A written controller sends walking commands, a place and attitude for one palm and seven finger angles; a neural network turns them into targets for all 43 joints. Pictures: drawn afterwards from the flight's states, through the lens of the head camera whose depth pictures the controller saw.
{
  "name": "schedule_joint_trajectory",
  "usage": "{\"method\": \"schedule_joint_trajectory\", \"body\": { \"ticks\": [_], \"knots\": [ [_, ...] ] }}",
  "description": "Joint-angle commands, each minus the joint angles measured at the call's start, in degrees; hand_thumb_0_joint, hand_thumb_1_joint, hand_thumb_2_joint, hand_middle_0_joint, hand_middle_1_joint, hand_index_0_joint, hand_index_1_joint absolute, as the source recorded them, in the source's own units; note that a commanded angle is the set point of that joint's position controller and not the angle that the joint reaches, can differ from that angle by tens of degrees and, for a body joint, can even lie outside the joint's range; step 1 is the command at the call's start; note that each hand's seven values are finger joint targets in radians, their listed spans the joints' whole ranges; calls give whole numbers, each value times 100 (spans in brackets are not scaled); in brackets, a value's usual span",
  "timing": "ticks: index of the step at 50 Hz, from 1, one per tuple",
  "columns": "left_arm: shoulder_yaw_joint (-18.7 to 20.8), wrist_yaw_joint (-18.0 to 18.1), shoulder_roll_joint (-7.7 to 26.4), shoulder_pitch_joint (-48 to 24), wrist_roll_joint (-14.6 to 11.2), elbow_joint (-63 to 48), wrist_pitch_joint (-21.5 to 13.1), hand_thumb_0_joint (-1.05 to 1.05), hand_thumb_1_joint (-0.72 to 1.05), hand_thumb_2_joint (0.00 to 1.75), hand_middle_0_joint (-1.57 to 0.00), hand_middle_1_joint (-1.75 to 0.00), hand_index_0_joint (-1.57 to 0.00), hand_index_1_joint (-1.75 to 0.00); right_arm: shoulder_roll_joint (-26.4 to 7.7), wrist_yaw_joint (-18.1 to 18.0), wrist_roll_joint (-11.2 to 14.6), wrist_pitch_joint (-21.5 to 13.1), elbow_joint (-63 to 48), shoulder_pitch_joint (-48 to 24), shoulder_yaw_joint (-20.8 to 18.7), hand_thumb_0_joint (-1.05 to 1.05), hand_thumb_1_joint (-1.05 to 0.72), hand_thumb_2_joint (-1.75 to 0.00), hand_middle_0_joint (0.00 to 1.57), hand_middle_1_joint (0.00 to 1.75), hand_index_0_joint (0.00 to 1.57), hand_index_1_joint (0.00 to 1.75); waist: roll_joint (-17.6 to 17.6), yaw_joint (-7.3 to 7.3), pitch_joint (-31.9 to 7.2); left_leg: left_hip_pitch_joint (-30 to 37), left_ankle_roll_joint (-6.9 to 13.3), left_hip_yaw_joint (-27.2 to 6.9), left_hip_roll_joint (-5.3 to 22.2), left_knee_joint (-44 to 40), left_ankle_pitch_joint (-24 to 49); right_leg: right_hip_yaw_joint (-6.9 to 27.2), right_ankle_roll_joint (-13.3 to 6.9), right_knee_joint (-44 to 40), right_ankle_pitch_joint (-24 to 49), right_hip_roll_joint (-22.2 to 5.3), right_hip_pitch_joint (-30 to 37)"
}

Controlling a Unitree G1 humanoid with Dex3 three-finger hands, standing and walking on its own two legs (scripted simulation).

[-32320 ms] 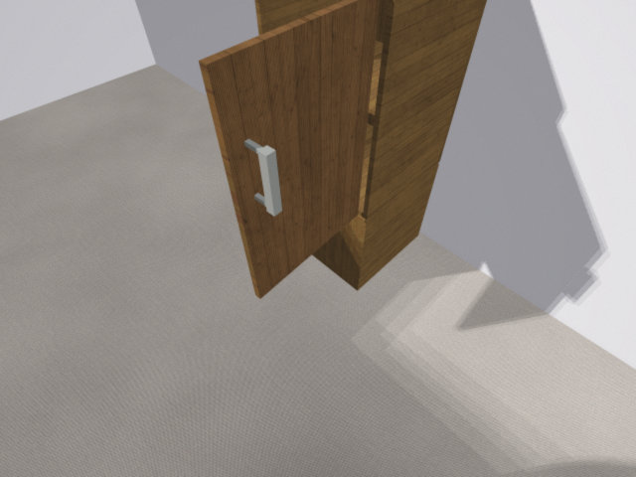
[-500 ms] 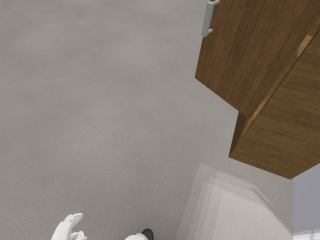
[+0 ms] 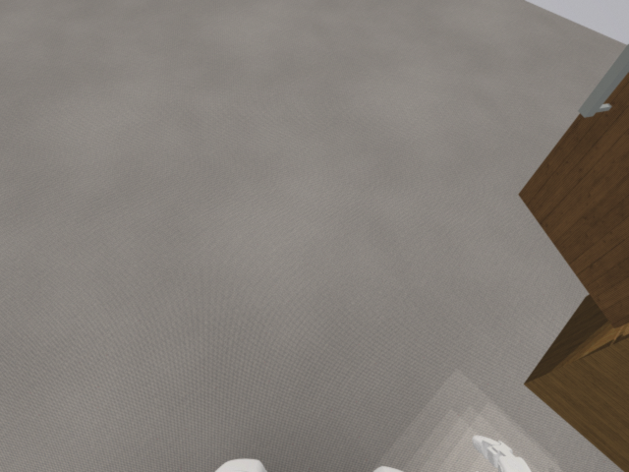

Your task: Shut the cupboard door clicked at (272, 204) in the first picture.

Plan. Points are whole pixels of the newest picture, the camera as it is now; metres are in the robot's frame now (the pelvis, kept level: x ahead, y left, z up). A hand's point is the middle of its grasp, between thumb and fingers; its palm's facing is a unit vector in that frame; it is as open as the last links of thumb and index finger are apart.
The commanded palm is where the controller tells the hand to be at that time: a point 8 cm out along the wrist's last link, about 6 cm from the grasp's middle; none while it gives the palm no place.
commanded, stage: walk to a spot facing it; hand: left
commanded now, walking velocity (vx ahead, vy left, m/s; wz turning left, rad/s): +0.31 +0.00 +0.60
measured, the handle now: (618, 81) +0.78 -0.50 +0.06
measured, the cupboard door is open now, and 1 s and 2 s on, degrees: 62 62 62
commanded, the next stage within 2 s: turn to face it in 0.88 s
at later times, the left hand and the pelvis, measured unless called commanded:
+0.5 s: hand (200, 427) +0.17 +0.17 -0.13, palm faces +0.26 -0.93 -0.24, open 7.4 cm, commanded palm none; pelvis +0.16 -0.03 +0.02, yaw +17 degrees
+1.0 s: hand (117, 324) +0.31 +0.34 -0.14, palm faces +0.56 -0.80 -0.21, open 7.4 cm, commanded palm none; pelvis +0.32 +0.10 +0.02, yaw +35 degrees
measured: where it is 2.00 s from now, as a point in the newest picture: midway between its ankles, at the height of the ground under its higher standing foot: (268, 353)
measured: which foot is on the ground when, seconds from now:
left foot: down 0.00-0.30, up 0.32-0.70, down 0.72-1.00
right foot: up 0.00-0.28, down 0.30-0.72, up 0.74-1.00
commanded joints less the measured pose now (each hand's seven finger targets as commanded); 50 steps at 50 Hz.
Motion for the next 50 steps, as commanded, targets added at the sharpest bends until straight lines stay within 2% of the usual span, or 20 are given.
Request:
{"method": "schedule_joint_trajectory", "body": {
  "ticks": [1,3,11,13,14,15,16,17,18,20,22,25,31,34,35,36,37,39,42,50],
  "knots": [
    [141,-71,612,-1135,-15,-960,-246,0,90,90,-20,-30,-20,-30,-1215,-265,-59,-128,-34,1209,-306,0,-90,-90,20,30,20,30,1525,-704,-639,1681,1113,-2504,1832,-1789,1568,743,87,1160,380,-57,-2148],
    [144,-166,577,-937,-14,-838,-230,0,90,90,-20,-30,-20,-30,-1116,-267,-55,-200,-106,871,-247,0,-90,-90,20,30,20,30,1300,-428,-362,1217,962,-2150,1529,-1962,1376,694,106,820,819,28,-1875],
    [118,-309,486,-789,-21,-815,-282,0,90,90,-20,-30,-20,-30,-1225,-191,-59,-245,-74,612,-334,0,-90,-90,20,30,20,30,1220,-124,-329,116,750,-1785,1020,-1989,96,174,251,-1676,1776,483,-207],
    [188,-288,597,-87,-6,-615,-354,0,90,90,-20,-30,-20,-30,-1173,-183,-39,-229,-81,429,-341,0,-90,-90,20,30,20,30,1005,227,-493,-528,575,-1670,781,-1265,-93,94,207,-2292,1992,648,1062],
    [277,-240,944,610,17,-436,-435,0,90,90,-20,-30,-20,-30,-949,-160,15,-246,-139,383,-310,0,-90,-90,20,30,20,30,220,570,-768,-1321,349,-1349,360,-277,-492,612,108,-2910,1464,277,2256],
    [423,-145,1612,1310,97,-309,-518,0,90,90,-20,-30,-20,-30,-462,-137,72,-284,-225,575,-207,0,-90,-90,20,30,20,30,-1696,850,-1395,-2048,0,-530,-377,1914,-1474,2707,-337,-3986,-104,-1476,3004],
    [361,-83,1625,1139,24,-358,-474,0,90,90,-20,-30,-20,-30,-511,-127,38,-272,-360,464,-235,0,-90,-90,20,30,20,30,-1811,675,-1165,-2368,37,-805,-183,3244,-1637,3891,-621,-4745,-908,-2076,2357],
    [313,-57,1419,610,13,-508,-482,0,90,90,-20,-30,-20,-30,-607,-90,-21,-250,-314,604,-269,0,-90,-90,20,30,20,30,-1264,359,-768,-2393,54,-997,113,3746,-1067,3763,-682,-4952,-1514,-2044,1680],
    [263,-34,1185,191,37,-578,-503,0,90,90,-20,-30,-20,-30,-569,-74,-43,-256,-231,582,-267,0,-90,-90,20,30,20,30,-1339,181,-550,-2395,32,-975,296,4026,-543,3554,-682,-4932,-1370,-1910,1186],
    [137,-9,669,-254,36,-611,-543,0,90,90,-20,-30,-20,-30,-490,6,-64,-194,-30,580,-249,0,-90,-90,20,30,20,30,-759,-109,-422,-1975,-96,-807,623,3829,153,1711,-552,-4587,468,-1460,727],
    [116,-22,574,-64,24,-524,-632,0,90,90,-20,-30,-20,-30,-265,59,-11,-148,1,639,-192,0,-90,-90,20,30,20,30,-477,-175,-624,-1974,-190,-545,529,3350,408,605,-538,-4239,2499,-1194,1164],
    [126,5,554,310,27,-287,-677,0,90,90,-20,-30,-20,-30,-144,102,-6,-116,-72,372,-149,0,-90,-90,20,30,20,30,-537,-74,-622,-2186,-230,-264,547,2574,440,-38,-590,-4074,3960,-1180,1805],
    [186,10,728,499,44,-85,-655,0,90,90,-20,-30,-20,-30,-70,194,-17,-189,-347,-243,-35,0,-90,-90,20,30,20,30,-549,41,-441,-1719,-29,280,456,576,363,-622,-566,-3711,4726,-1354,2204],
    [274,-20,990,258,7,-102,-649,0,90,90,-20,-30,-20,-30,-428,139,-54,-269,-142,787,-162,0,-90,-90,20,30,20,30,-304,-522,-1077,138,226,579,-54,-199,453,-988,-424,-2054,5729,-1303,1810],
    [286,-52,992,153,-45,-184,-632,0,90,90,-20,-30,-20,-30,-844,96,-65,-279,52,1638,-275,0,-90,-90,20,30,20,30,359,-989,-1616,1618,331,220,32,-590,867,-1037,-286,-709,4729,-1111,922],
    [207,-163,606,185,-109,-400,-584,0,90,90,-20,-30,-20,-30,-1646,17,-126,-317,158,2261,-490,0,-90,-90,20,30,20,30,2144,-1179,-2033,2972,1013,-2279,1644,-867,1802,-927,111,1226,636,-67,-1117],
    [119,-146,561,-271,-90,-740,-529,0,90,90,-20,-30,-20,-30,-1936,-102,-18,-303,230,2505,-519,0,-90,-90,20,30,20,30,2061,-1256,-2310,3369,1478,-3766,2418,-1539,2537,74,121,2174,-363,302,-2111],
    [137,-73,529,-796,-79,-860,-510,0,90,90,-20,-30,-20,-30,-1617,-199,1,-308,38,1871,-402,0,-90,-90,20,30,20,30,954,-917,-1520,2109,1386,-3303,2327,-1745,1959,541,14,2507,376,-30,-2265],
    [187,-143,411,-314,13,-434,-373,0,90,90,-20,-30,-20,-30,-960,-269,-31,-425,-141,959,-205,0,-90,-90,20,30,20,30,931,-328,-851,804,823,-2049,1482,-1907,2226,820,112,1733,1297,-183,-1641],
    [114,-117,291,-634,2,-509,-227,0,90,90,-20,-30,-20,-30,-745,-295,37,-450,177,1306,-185,0,-90,-90,20,30,20,30,738,-166,-861,1446,558,-1613,1127,-1962,4115,751,321,863,2245,167,-2004]
  ]
}}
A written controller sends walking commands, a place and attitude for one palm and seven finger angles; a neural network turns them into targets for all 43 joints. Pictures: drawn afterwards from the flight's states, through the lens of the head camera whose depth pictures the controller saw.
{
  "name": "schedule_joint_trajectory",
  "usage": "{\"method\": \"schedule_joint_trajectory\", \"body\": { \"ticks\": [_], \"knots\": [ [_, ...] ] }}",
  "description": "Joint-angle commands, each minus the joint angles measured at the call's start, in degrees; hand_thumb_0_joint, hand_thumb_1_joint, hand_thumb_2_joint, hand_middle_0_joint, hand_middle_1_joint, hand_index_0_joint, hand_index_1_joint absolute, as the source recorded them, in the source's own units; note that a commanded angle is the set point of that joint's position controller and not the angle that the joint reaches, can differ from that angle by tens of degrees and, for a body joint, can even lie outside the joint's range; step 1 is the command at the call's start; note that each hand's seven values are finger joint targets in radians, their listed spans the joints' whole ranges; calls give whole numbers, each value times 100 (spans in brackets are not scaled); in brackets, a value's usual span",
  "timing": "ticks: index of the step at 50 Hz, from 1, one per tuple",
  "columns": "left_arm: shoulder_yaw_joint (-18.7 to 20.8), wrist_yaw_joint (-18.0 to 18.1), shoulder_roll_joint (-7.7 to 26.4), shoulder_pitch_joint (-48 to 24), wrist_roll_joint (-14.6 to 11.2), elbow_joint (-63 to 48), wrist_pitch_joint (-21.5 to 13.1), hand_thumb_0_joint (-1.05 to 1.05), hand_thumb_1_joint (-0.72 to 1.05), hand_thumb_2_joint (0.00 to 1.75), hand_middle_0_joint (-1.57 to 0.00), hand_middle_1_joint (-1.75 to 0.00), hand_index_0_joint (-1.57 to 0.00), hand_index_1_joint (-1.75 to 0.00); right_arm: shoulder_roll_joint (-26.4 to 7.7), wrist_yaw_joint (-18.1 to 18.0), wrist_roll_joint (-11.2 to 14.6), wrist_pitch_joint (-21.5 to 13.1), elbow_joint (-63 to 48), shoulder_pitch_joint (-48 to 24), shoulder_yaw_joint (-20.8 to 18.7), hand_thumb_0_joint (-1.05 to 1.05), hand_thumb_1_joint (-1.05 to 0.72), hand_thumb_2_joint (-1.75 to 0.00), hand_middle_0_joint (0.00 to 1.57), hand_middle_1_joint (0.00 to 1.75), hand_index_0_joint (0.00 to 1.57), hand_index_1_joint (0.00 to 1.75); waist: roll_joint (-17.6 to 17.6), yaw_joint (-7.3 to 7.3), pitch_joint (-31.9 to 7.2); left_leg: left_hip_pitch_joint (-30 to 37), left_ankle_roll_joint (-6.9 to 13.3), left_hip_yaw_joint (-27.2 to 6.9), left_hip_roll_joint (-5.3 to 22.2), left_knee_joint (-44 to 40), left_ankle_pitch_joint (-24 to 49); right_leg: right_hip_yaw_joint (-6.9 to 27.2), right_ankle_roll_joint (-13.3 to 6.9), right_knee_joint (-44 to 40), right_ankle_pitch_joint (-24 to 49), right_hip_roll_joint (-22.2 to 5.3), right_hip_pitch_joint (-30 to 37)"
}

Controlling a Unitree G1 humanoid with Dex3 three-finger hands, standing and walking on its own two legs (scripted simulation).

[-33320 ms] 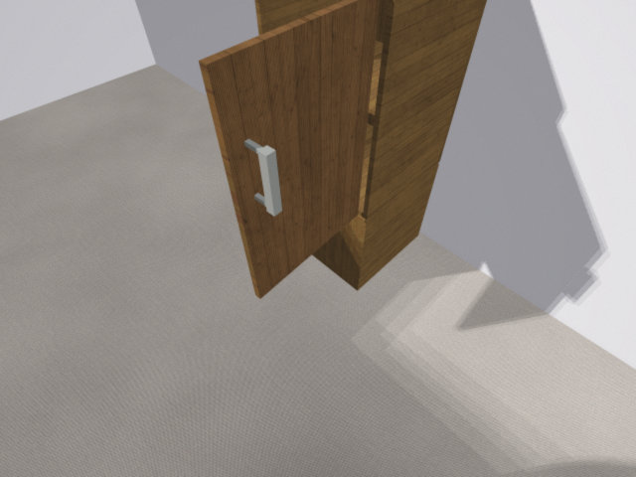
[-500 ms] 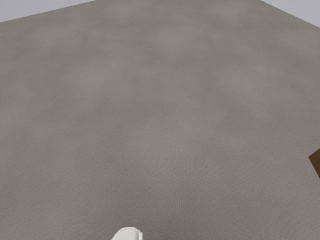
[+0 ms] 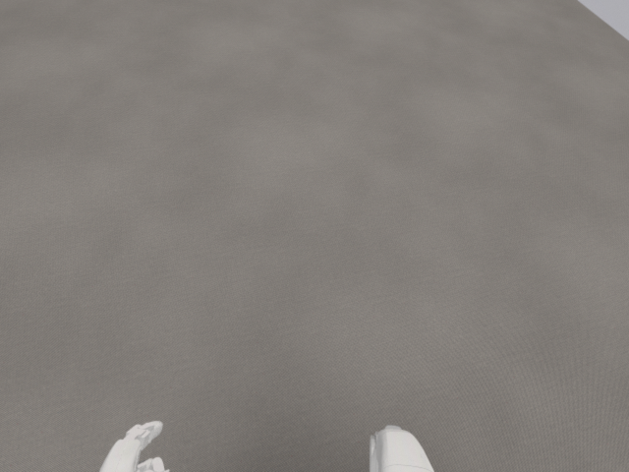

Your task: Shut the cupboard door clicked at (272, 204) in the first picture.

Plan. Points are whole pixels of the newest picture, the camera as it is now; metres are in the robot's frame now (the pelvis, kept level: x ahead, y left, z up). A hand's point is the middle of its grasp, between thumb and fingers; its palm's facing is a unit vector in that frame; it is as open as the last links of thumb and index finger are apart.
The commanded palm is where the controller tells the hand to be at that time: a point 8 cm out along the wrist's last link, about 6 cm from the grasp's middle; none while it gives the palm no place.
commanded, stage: turn to face it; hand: left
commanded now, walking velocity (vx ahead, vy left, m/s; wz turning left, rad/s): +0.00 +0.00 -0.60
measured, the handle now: out of the picture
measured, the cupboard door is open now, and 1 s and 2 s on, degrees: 62 62 62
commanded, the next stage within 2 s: none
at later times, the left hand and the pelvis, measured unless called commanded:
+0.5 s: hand (236, 426) +0.20 +0.12 -0.18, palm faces -0.11 -0.97 -0.22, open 7.3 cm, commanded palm none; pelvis +0.14 -0.06 -0.01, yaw -9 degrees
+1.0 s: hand (232, 324) +0.35 +0.15 -0.16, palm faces -0.39 -0.89 -0.24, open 7.4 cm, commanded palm none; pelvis +0.17 -0.02 +0.00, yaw -27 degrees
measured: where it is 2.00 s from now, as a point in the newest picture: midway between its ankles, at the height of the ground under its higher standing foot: outside the picture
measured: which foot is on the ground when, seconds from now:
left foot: down 0.00-0.30, up 0.32-0.72, down 0.74-1.00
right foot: up 0.00-0.26, down 0.28-0.74, up 0.76-1.00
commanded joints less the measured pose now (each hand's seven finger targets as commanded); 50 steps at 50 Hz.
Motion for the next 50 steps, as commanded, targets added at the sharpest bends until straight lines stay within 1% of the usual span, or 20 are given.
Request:
{"method": "schedule_joint_trajectory", "body": {
  "ticks": [1,8,12,13,14,15,16,17,20,22,27,31,34,35,36,37,38,41,43,50],
  "knots": [
    [-20,40,239,305,-44,-194,12,0,90,90,-20,-30,-20,-30,-866,-156,20,-120,-70,567,-257,0,-90,-90,20,30,20,30,523,61,-557,1030,54,-1098,1441,-720,3758,-63,67,-214,499,103,-281],
    [-216,72,-12,-101,-84,-110,-5,0,90,90,-20,-30,-20,-30,-581,-281,-67,-109,383,919,-151,0,-90,-90,20,30,20,30,703,-55,-199,1254,15,-438,1577,-360,4791,-203,-381,-2204,638,414,617],
    [-98,43,164,617,-77,12,8,0,90,90,-20,-30,-20,-30,-726,-347,-18,-1,379,629,-192,0,-90,-90,20,30,20,30,522,268,-249,934,-44,-219,1795,564,4623,-263,-571,-3052,689,632,1852],
    [-37,41,270,1157,-61,154,-7,0,90,90,-20,-30,-20,-30,-774,-343,33,12,336,459,-215,0,-90,-90,20,30,20,30,327,526,-446,600,-178,-107,1658,1185,4139,-155,-637,-3412,1321,591,2551],
    [35,67,604,1643,-8,287,-74,0,90,90,-20,-30,-20,-30,-686,-314,89,21,260,472,-243,0,-90,-90,20,30,20,30,-452,646,-753,-109,-425,146,1064,2471,2793,691,-994,-3584,3403,24,3342],
    [96,110,909,2021,-9,391,-137,0,90,90,-20,-30,-20,-30,-460,-286,117,11,146,555,-238,0,-90,-90,20,30,20,30,-1401,598,-1158,-1163,-751,548,17,4171,-1673,2499,-1826,-4068,5818,-1381,4032],
    [53,167,904,1839,-108,326,-120,0,90,90,-20,-30,-20,-30,-505,-326,114,112,95,530,-207,0,-90,-90,20,30,20,30,-1201,460,-1124,-1279,-761,-200,188,4654,-2377,2839,-2236,-4455,5332,-1589,3658],
    [65,217,727,1325,-91,213,-79,0,90,90,-20,-30,-20,-30,-457,-314,101,162,69,370,-198,0,-90,-90,20,30,20,30,-1173,320,-877,-1577,-764,-347,378,4738,-2133,2752,-2204,-4675,4389,-1368,3427],
    [51,266,516,646,-79,-18,-20,0,90,90,-20,-30,-20,-30,-377,-225,57,284,54,33,-180,0,-90,-90,20,30,20,30,-105,66,-861,-1217,-828,-321,643,4312,-1343,1761,-1784,-4756,2752,-688,2377],
    [79,220,524,673,-65,18,-42,0,90,90,-20,-30,-20,-30,-275,-187,12,370,15,0,-176,0,-90,-90,20,30,20,30,-145,48,-917,-1169,-883,-201,606,3901,-1032,1563,-1567,-4807,2333,-428,2214],
    [149,148,636,879,-26,64,3,0,90,90,-20,-30,-20,-30,-366,-190,25,351,-257,-414,-208,0,-90,-90,20,30,20,30,-553,206,-1010,-1318,-952,-192,548,2869,-986,1906,-1531,-4746,1843,-321,2524],
    [224,113,797,878,-7,-2,54,0,90,90,-20,-30,-20,-30,-414,-225,87,273,-433,-642,-196,0,-90,-90,20,30,20,30,-712,293,-1064,-976,-934,-190,408,1781,-1155,2244,-1536,-4469,2387,-309,2619],
    [239,101,823,622,-39,-77,107,0,90,90,-20,-30,-20,-30,-490,-258,122,225,-416,-316,-214,0,-90,-90,20,30,20,30,-797,73,-1092,-94,-895,-218,339,579,-508,2277,-1219,-4162,2200,-81,2138],
    [216,95,781,464,-80,-147,127,0,90,90,-20,-30,-20,-30,-630,-284,111,172,-350,-73,-232,0,-90,-90,20,30,20,30,-613,-80,-1184,691,-851,-177,503,-101,-49,2054,-983,-3925,1808,120,1652],
    [166,78,523,495,-138,-254,140,0,90,90,-20,-30,-20,-30,-1020,-306,64,101,-360,4,-280,0,-90,-90,20,30,20,30,328,-109,-1270,1391,-598,-1049,1425,-764,37,1511,-700,-3239,666,740,810],
    [114,12,346,472,-157,-381,135,0,90,90,-20,-30,-20,-30,-1509,-306,-19,113,-487,-61,-377,0,-90,-90,20,30,20,30,1739,-83,-1029,1457,-7,-2252,2819,-1009,1170,515,-376,-1933,-1796,1251,5],
    [142,4,567,283,-74,-408,179,0,90,90,-20,-30,-20,-30,-1488,-322,-67,176,-543,-138,-353,0,-90,-90,20,30,20,30,1150,-113,-716,799,401,-2131,3150,-859,1807,386,-290,-917,-1969,952,150],
    [208,-84,624,519,-57,-247,256,0,90,90,-20,-30,-20,-30,-1079,-348,-87,149,-727,-611,-220,0,-90,-90,20,30,20,30,907,222,-520,657,282,-870,2417,-435,3372,240,-122,145,-1399,716,144],
    [164,-144,527,478,-78,-294,320,0,90,90,-20,-30,-20,-30,-1082,-327,-87,162,-718,-609,-229,0,-90,-90,20,30,20,30,1078,228,-539,756,157,-328,2152,-380,3133,59,-72,42,-1160,647,232],
    [74,-230,378,-139,-78,-569,326,0,90,90,-20,-30,-20,-30,-1285,-241,-89,198,-500,-108,-338,0,-90,-90,20,30,20,30,1340,-65,-445,802,91,177,2287,-242,2611,-464,-135,-1647,-870,551,855]
  ]
}}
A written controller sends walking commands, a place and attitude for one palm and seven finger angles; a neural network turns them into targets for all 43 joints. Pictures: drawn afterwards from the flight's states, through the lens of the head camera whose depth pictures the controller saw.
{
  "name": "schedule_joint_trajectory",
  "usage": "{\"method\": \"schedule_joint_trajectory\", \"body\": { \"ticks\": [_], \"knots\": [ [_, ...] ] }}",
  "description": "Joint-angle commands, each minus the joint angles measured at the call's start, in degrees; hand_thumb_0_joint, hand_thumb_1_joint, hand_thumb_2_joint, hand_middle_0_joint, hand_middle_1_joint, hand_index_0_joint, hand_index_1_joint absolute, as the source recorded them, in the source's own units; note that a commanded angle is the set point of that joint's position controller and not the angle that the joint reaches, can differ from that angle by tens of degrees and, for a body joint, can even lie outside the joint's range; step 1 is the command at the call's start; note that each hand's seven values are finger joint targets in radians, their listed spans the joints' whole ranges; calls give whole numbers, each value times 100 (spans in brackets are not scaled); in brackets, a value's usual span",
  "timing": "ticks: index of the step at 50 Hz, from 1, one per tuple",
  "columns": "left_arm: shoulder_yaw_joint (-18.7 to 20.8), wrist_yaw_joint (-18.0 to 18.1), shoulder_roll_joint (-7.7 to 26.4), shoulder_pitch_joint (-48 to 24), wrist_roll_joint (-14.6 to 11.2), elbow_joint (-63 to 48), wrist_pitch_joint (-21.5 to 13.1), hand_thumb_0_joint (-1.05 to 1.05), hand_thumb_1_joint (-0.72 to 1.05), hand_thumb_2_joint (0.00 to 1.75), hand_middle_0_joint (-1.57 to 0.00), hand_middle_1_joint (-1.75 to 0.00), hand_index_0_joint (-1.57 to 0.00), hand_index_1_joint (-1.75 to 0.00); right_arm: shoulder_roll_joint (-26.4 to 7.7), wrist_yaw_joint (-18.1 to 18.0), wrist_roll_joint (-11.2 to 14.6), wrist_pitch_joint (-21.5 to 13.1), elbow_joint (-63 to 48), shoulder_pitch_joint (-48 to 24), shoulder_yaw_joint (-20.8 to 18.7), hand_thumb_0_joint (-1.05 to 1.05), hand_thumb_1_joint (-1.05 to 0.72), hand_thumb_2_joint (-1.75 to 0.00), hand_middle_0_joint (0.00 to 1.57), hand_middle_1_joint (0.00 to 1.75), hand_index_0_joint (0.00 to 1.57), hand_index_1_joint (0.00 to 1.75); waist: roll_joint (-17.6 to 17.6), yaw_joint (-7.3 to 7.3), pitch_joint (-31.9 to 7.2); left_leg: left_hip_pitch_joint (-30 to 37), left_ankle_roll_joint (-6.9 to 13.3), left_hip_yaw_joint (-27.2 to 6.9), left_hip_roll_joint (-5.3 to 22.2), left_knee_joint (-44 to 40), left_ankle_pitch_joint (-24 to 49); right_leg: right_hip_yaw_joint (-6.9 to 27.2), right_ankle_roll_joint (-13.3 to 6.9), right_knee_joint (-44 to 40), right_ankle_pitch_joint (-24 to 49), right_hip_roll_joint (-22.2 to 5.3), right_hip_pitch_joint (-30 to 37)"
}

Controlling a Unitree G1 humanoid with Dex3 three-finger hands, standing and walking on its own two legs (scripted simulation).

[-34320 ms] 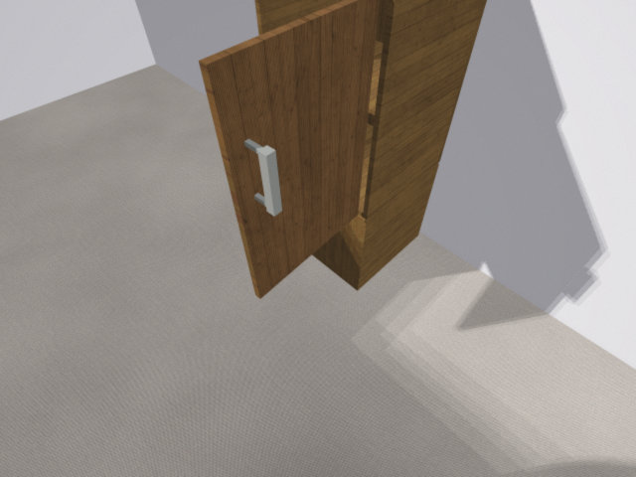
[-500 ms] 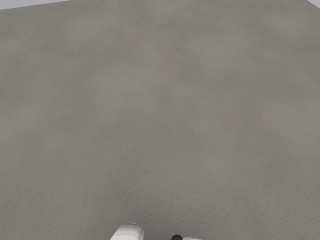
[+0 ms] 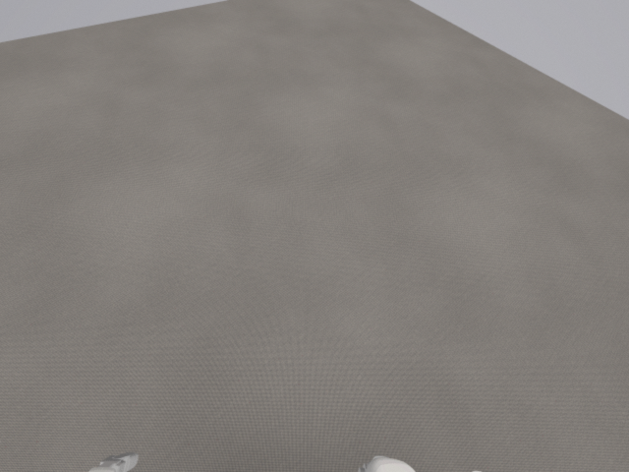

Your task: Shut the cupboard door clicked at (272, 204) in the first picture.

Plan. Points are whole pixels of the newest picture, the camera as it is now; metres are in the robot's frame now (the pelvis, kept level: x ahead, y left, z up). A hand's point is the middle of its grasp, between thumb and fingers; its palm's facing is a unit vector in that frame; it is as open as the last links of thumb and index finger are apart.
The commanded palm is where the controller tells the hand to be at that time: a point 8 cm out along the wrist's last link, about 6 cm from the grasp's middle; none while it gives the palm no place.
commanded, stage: turn to face it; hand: left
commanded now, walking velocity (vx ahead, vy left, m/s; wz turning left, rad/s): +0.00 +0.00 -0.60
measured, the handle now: out of the picture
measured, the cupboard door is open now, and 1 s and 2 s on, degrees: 62 62 62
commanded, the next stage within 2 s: none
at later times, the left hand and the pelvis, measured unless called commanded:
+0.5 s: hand (213, 455) +0.16 +0.16 -0.19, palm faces -0.27 -0.95 -0.18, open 7.4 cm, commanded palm none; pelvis +0.02 +0.00 -0.02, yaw -17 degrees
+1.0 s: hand (275, 410) +0.22 +0.07 -0.16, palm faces -0.55 -0.78 -0.28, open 7.4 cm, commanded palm none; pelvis +0.02 -0.03 -0.02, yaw -35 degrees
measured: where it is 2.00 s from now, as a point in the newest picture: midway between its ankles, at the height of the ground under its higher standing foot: outside the picture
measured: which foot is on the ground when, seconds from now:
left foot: down 0.00-0.14, up 0.16-0.46, down 0.48-0.88, up 0.90-1.00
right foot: up 0.00-0.12, down 0.14-0.48, up 0.50-0.88, down 0.90-1.00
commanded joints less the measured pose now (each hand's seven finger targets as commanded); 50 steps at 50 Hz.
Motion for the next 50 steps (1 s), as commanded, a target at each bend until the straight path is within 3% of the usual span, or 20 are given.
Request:
{"method": "schedule_joint_trajectory", "body": {
  "ticks": [1,5,6,7,8,14,20,22,23,24,25,26,31,41,43,44,45,46,48,50],
  "knots": [
    [-74,-62,92,-416,-30,-594,-166,0,90,90,-20,-30,-20,-30,-1315,-63,-19,-113,-232,228,-404,0,-90,-90,20,30,20,30,1374,-302,-406,510,718,-449,1253,-378,3116,-391,-57,-912,29,39,126],
    [-54,-35,262,104,-27,-434,-276,0,90,90,-20,-30,-20,-30,-1433,-7,25,-88,-222,105,-465,0,-90,-90,20,30,20,30,1151,-13,-686,158,286,-30,1133,722,3024,-597,-282,-2585,1090,196,1451],
    [11,3,593,654,-6,-275,-350,0,90,90,-20,-30,-20,-30,-1321,29,85,-92,-285,81,-454,0,-90,-90,20,30,20,30,389,253,-1004,-446,-10,233,867,1718,2387,-85,-466,-3200,2170,-217,2480],
    [146,107,1282,1056,40,-156,-437,0,90,90,-20,-30,-20,-30,-768,50,120,-87,-564,-80,-311,0,-90,-90,20,30,20,30,-1590,425,-1108,-2270,-366,439,-71,3167,-1272,2033,-1109,-3382,4573,-1731,3565],
    [154,210,1401,1241,-62,-66,-409,0,90,90,-20,-30,-20,-30,-886,-26,125,-7,-669,-315,-264,0,-90,-90,20,30,20,30,-1537,492,-1116,-2527,-376,-402,-185,3997,-2116,2412,-1646,-3331,5591,-2239,3127],
    [6,308,764,-133,3,-485,-370,0,90,90,-20,-30,-20,-30,-849,26,101,37,-369,-16,-270,0,-90,-90,20,30,20,30,-877,-141,-777,-1953,-450,-680,-24,3478,-754,1279,-1362,-3376,3523,-1223,1812],
    [71,234,871,-93,38,-445,-316,0,90,90,-20,-30,-20,-30,-671,14,125,-18,-377,157,-259,0,-90,-90,20,30,20,30,-885,-130,-722,-1179,-405,-426,-415,1543,-540,1715,-1315,-3236,2769,-1044,1359],
    [59,219,798,-285,-9,-458,-273,0,90,90,-20,-30,-20,-30,-718,-23,133,-66,-262,523,-267,0,-90,-90,20,30,20,30,-861,-368,-679,-334,-369,-419,-475,495,201,1768,-1030,-2986,2273,-842,754],
    [18,208,576,-332,-55,-501,-243,0,90,90,-20,-30,-20,-30,-921,-46,114,-134,-190,774,-299,0,-90,-90,20,30,20,30,-308,-479,-788,315,-293,-681,-182,-363,473,1494,-751,-2547,1680,-477,296],
    [-51,175,173,-88,-107,-577,-215,0,90,90,-20,-30,-20,-30,-1447,-52,42,-189,-207,833,-395,0,-90,-90,20,30,20,30,1419,-415,-927,807,118,-2136,1155,-1044,538,797,-393,-1330,80,353,-473],
    [-75,157,180,-200,-83,-654,-207,0,90,90,-20,-30,-20,-30,-1758,-81,-1,-174,-266,913,-440,0,-90,-90,20,30,20,30,2001,-487,-843,533,691,-2892,2130,-1226,1201,264,-205,15,-1285,446,-690],
    [-39,127,314,-261,-46,-660,-209,0,90,90,-20,-30,-20,-30,-1655,-86,-31,-148,-351,744,-379,0,-90,-90,20,30,20,30,1250,-424,-704,-2,945,-2650,2165,-1167,1327,496,-233,743,-1137,186,-436],
    [9,-13,157,-146,-35,-383,-147,0,90,90,-20,-30,-20,-30,-1097,-147,-27,-187,-409,262,-261,0,-90,-90,20,30,20,30,1032,-183,-546,420,712,-829,1329,-670,3049,123,7,1181,-238,-42,-663],
    [-68,-23,15,-188,-41,-468,-219,0,90,90,-20,-30,-20,-30,-1335,-13,-7,-96,-152,343,-461,0,-90,-90,20,30,20,30,1303,-233,-722,388,545,-39,1534,-16,2506,-512,-205,-1822,232,65,776],
    [8,17,330,528,-14,-242,-306,0,90,90,-20,-30,-20,-30,-1281,28,65,-80,-199,183,-481,0,-90,-90,20,30,20,30,526,162,-964,-299,76,362,1155,1153,1749,-288,-378,-3206,1642,-64,2075],
    [116,100,1009,816,46,-147,-400,0,90,90,-20,-30,-20,-30,-793,67,108,-44,-421,109,-378,0,-90,-90,20,30,20,30,-1396,314,-891,-1835,-299,613,349,2456,-848,1580,-882,-3711,2931,-1373,2929],
    [160,193,1283,1002,-32,-80,-383,0,90,90,-20,-30,-20,-30,-723,38,94,20,-639,-267,-307,0,-90,-90,20,30,20,30,-1712,436,-708,-2559,-378,17,-108,3542,-2110,2470,-1467,-3655,4441,-2096,2618],
    [133,245,1244,930,-44,-108,-370,0,90,90,-20,-30,-20,-30,-782,16,120,89,-609,-242,-285,0,-90,-90,20,30,20,30,-1254,336,-650,-2571,-319,-557,33,4075,-1764,2287,-1696,-3775,3515,-2125,2226],
    [96,294,911,118,-11,-325,-342,0,90,90,-20,-30,-20,-30,-822,10,83,86,-518,-269,-322,0,-90,-90,20,30,20,30,-1556,62,-239,-2839,-347,-752,113,4168,-1100,2106,-1504,-3995,2054,-1582,1753],
    [1,300,665,-252,-8,-451,-364,0,90,90,-20,-30,-20,-30,-872,56,58,64,-373,-59,-331,0,-90,-90,20,30,20,30,-1270,-170,-388,-2300,-411,-688,99,3812,-599,1405,-1317,-3756,2435,-1187,1473]
  ]
}}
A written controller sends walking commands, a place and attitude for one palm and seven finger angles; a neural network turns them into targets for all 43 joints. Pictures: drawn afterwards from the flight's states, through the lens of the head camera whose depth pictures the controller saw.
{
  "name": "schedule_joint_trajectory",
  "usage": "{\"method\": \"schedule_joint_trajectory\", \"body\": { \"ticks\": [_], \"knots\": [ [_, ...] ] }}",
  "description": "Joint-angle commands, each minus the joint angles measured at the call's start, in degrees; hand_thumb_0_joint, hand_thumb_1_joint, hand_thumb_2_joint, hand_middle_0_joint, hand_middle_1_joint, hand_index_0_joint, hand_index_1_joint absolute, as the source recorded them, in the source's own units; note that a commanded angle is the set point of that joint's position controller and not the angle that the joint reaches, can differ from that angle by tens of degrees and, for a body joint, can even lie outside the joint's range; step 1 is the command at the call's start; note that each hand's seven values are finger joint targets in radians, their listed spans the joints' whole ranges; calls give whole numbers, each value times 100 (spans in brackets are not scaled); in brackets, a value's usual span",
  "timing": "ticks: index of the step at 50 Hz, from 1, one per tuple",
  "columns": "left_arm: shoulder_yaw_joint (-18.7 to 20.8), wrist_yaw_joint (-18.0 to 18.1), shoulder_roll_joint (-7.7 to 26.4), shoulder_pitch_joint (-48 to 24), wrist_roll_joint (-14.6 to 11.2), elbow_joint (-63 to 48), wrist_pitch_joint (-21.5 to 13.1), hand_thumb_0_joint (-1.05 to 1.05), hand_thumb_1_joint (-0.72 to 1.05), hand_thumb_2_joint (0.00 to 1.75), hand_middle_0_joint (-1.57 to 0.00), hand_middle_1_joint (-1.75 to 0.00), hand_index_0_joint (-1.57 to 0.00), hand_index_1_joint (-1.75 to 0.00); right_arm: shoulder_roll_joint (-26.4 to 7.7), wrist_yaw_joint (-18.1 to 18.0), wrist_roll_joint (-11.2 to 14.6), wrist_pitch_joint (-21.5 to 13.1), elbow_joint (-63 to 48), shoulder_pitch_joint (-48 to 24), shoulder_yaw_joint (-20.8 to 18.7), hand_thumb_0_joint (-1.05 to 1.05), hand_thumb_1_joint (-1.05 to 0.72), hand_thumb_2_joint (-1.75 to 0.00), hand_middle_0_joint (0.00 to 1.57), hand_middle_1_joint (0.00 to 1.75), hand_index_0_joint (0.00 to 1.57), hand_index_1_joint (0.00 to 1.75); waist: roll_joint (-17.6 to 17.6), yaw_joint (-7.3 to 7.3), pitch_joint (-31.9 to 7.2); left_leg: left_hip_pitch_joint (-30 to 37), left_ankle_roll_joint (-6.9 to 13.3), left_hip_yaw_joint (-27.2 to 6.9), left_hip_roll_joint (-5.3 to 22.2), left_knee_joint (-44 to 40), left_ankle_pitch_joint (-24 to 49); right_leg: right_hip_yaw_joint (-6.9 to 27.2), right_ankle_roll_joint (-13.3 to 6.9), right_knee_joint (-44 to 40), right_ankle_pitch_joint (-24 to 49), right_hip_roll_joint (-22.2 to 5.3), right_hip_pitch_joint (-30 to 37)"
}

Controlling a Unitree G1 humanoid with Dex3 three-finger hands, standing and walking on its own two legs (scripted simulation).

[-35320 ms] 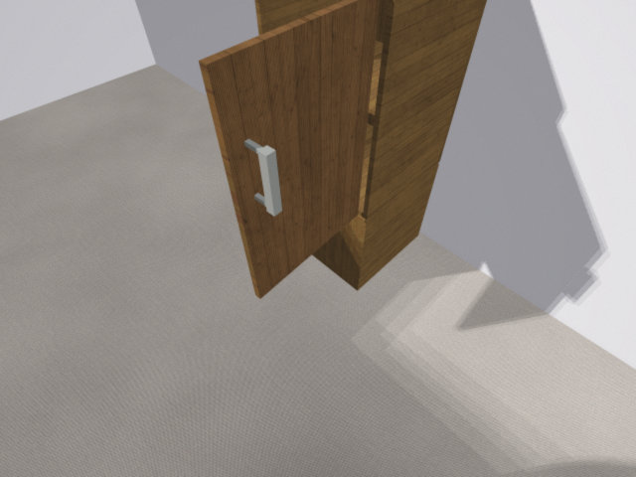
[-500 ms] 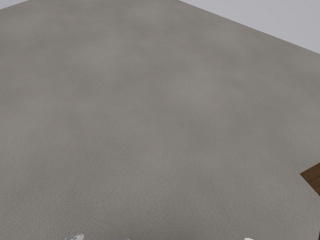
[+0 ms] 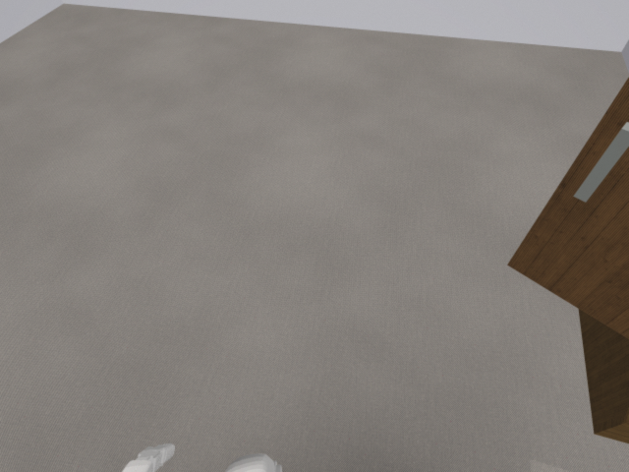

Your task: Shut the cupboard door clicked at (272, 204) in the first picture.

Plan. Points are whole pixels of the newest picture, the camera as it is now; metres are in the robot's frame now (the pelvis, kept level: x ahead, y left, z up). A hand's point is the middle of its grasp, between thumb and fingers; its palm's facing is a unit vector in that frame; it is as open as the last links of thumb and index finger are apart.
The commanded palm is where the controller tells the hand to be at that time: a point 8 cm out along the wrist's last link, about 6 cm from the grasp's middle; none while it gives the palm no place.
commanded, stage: turn to face it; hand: left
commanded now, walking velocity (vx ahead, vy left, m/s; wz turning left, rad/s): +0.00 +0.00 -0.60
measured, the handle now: (609, 158) +0.56 -0.44 +0.05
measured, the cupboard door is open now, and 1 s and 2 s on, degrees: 62 62 62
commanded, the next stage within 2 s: take the last steps up to it in 1.18 s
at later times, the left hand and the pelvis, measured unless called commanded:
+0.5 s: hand (185, 454) +0.16 +0.21 -0.15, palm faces -0.25 -0.95 -0.21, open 7.4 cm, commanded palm none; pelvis +0.02 +0.03 +0.02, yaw -17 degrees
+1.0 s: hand (250, 431) +0.20 +0.12 -0.15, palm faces -0.51 -0.84 -0.21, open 7.4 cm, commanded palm none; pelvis +0.02 +0.00 +0.01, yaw -32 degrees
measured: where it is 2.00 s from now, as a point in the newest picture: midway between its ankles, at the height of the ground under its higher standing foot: outside the picture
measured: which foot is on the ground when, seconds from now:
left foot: up 0.00-0.24, down 0.26-0.66, up 0.68-1.00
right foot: down 0.00-0.26, up 0.28-0.64, down 0.66-1.00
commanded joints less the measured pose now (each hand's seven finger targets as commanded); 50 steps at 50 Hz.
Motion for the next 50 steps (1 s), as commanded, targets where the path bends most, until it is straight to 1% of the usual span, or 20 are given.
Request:
{"method": "schedule_joint_trajectory", "body": {
  "ticks": [1,8,11,12,13,14,15,16,19,27,29,31,32,33,34,35,36,40,47,50],
  "knots": [
    [272,122,1181,-101,-15,-451,-116,0,90,90,-20,-30,-20,-30,-373,7,-27,-266,-618,-211,-64,0,-90,-90,20,30,20,30,-1482,52,-523,-528,-114,-322,-108,122,543,1437,-851,-1492,2133,-1254,478],
    [343,97,1365,232,14,-299,-91,0,90,90,-20,-30,-20,-30,-230,-51,36,-337,-738,-336,-11,0,-90,-90,20,30,20,30,-1260,217,-911,-17,-112,-252,-494,-1715,350,2050,-991,-1089,2792,-1258,960],
    [333,92,1285,-126,-38,-350,-32,0,90,90,-20,-30,-20,-30,-278,-102,58,-414,-555,257,-12,0,-90,-90,20,30,20,30,-1214,-123,-973,1291,-58,-206,-580,-3443,1462,1997,-558,-606,2471,-936,220],
    [281,80,1025,-112,-93,-406,-6,0,90,90,-20,-30,-20,-30,-569,-127,33,-482,-511,408,-49,0,-90,-90,20,30,20,30,-532,-180,-1079,2083,86,-699,-33,-4236,1734,1651,-243,-96,1666,-446,-438],
    [210,21,669,89,-146,-513,14,0,90,90,-20,-30,-20,-30,-1155,-137,-56,-517,-568,452,-152,0,-90,-90,20,30,20,30,1237,-138,-1094,2638,610,-2130,1445,-4582,2486,817,130,1107,-781,369,-1517],
    [200,15,813,-32,-80,-540,19,0,90,90,-20,-30,-20,-30,-1272,-142,-64,-457,-628,508,-160,0,-90,-90,20,30,20,30,1263,-215,-965,2202,1093,-2378,2054,-4506,2976,519,226,2301,-1780,179,-1473],
    [252,-18,897,-38,-33,-506,51,0,90,90,-20,-30,-20,-30,-1073,-158,-112,-449,-683,291,-93,0,-90,-90,20,30,20,30,778,-120,-745,1731,1263,-2117,1955,-4553,2966,604,270,2935,-1609,37,-1406],
    [308,-55,908,30,3,-393,78,0,90,90,-20,-30,-20,-30,-855,-190,-114,-482,-716,-10,-40,0,-90,-90,20,30,20,30,910,43,-585,1658,1182,-1745,1672,-4522,3372,566,353,3271,-1283,-42,-1558],
    [276,-165,774,-6,-31,-344,88,0,90,90,-20,-30,-20,-30,-717,-207,-106,-492,-773,-138,-4,0,-90,-90,20,30,20,30,574,88,-507,2033,1079,-640,1223,-4086,4352,239,444,3241,-947,-179,-1649],
    [187,-207,553,-378,-44,-471,98,0,90,90,-20,-30,-20,-30,-888,-106,-105,-427,-483,260,-157,0,-90,-90,20,30,20,30,880,-146,-674,2188,1008,60,1315,-3811,3976,-334,369,1314,-724,-111,-800],
    [186,-193,603,-289,-41,-447,67,0,90,90,-20,-30,-20,-30,-943,-70,-99,-405,-483,161,-191,0,-90,-90,20,30,20,30,927,-96,-597,1938,926,135,1386,-3639,3706,-422,288,774,-577,-73,-409],
    [225,-175,728,200,-42,-291,12,0,90,90,-20,-30,-20,-30,-971,-50,-65,-390,-495,-46,-209,0,-90,-90,20,30,20,30,634,220,-777,1555,585,431,1228,-2911,3261,-468,164,-455,484,-25,528],
    [289,-133,1093,658,-10,-151,-53,0,90,90,-20,-30,-20,-30,-809,-15,-10,-383,-558,-70,-196,0,-90,-90,20,30,20,30,-219,440,-957,901,279,673,894,-1999,2464,96,-13,-1075,1278,-437,1408],
    [405,-40,1752,980,37,-53,-142,0,90,90,-20,-30,-20,-30,-265,5,15,-371,-827,-271,-48,0,-90,-90,20,30,20,30,-2292,630,-857,-783,-57,830,-55,-572,-683,2279,-593,-1480,3124,-1902,2136],
    [418,51,1884,1198,-67,30,-132,0,90,90,-20,-30,-20,-30,-418,-48,1,-289,-944,-426,-24,0,-90,-90,20,30,20,30,-2153,676,-880,-961,-69,26,-185,295,-1073,2619,-1075,-1415,4183,-2397,1691],
    [378,86,1813,983,-68,-31,-113,0,90,90,-20,-30,-20,-30,-382,-52,42,-230,-880,-362,-16,0,-90,-90,20,30,20,30,-1617,517,-732,-946,-19,-330,-53,666,-666,2274,-1244,-1554,3029,-2308,1288],
    [382,140,1598,542,-35,-155,-117,0,90,90,-20,-30,-20,-30,-339,-69,17,-241,-833,-427,-26,0,-90,-90,20,30,20,30,-1930,368,-598,-1298,-34,-452,-34,737,-387,2352,-1146,-1634,2535,-1958,1285],
    [221,139,1196,-36,-33,-327,-145,0,90,90,-20,-30,-20,-30,-396,1,-22,-246,-522,-107,-26,0,-90,-90,20,30,20,30,-1451,46,-743,-542,-140,-335,-95,225,544,1323,-864,-1435,2489,-1289,731],
    [271,107,1313,234,19,-166,-118,0,90,90,-20,-30,-20,-30,-214,-27,22,-304,-560,-213,20,0,-90,-90,20,30,20,30,-1254,172,-776,-6,-90,-196,-444,-1538,406,1806,-1013,-1311,2353,-1287,800],
    [271,113,1239,-28,-12,-157,-69,0,90,90,-20,-30,-20,-30,-209,-80,37,-373,-392,280,37,0,-90,-90,20,30,20,30,-1318,-93,-750,1073,-16,-187,-533,-2987,1189,1842,-721,-966,1976,-1105,178]
  ]
}}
